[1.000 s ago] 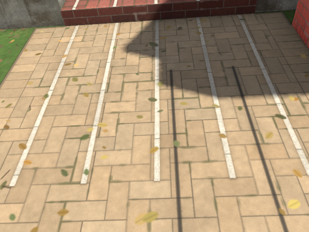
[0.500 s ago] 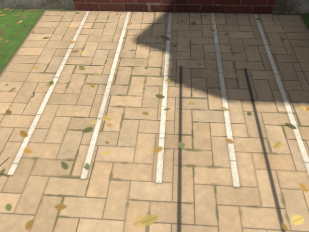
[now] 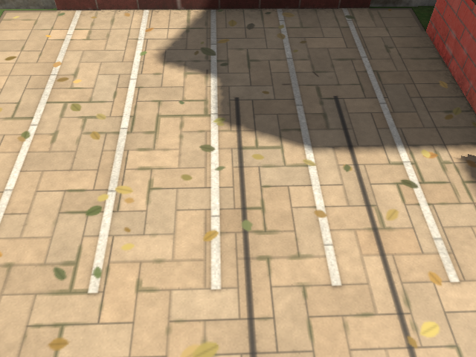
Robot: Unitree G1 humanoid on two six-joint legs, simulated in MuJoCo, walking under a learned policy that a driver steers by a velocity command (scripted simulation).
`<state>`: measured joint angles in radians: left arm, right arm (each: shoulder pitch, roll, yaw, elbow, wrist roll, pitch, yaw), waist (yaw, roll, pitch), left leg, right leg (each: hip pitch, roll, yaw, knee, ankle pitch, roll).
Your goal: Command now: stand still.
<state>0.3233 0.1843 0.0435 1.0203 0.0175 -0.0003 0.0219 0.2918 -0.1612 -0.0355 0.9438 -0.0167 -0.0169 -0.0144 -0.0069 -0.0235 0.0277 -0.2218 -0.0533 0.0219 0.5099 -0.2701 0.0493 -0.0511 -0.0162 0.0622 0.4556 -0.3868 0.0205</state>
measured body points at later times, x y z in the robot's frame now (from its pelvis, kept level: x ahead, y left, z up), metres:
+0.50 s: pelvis +0.00 -0.01 +0.00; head +0.00 -0.01 +0.45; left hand -0.04 +0.20 -0.16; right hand +0.01 -0.24 -0.16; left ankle +0.00 +0.09 -0.73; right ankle -0.09 -0.14 -0.73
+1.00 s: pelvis +0.05 +0.01 -0.02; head +0.05 +0.03 +0.43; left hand -0.06 +0.23 -0.18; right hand +0.07 -0.23 -0.16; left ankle +0.03 +0.08 -0.74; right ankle -0.08 -0.13 -0.71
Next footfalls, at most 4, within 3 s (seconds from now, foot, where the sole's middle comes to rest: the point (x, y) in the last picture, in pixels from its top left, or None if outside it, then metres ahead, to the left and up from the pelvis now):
1.42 right None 0.41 -0.06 -0.77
1.98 left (207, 290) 0.72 0.11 -0.77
2.56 right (263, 221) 0.98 -0.07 -0.77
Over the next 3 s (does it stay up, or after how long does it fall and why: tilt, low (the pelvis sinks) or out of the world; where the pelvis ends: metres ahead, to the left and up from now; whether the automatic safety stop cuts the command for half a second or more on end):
stays up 1.07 -0.06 0.01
